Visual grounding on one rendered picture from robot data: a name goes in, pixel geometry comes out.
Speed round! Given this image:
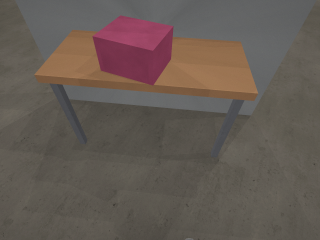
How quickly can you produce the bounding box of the carton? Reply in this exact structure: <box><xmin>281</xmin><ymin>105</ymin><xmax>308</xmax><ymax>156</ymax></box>
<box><xmin>92</xmin><ymin>15</ymin><xmax>174</xmax><ymax>86</ymax></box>

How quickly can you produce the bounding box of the table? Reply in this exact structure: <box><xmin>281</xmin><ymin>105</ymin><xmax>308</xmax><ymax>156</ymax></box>
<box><xmin>34</xmin><ymin>30</ymin><xmax>258</xmax><ymax>158</ymax></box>

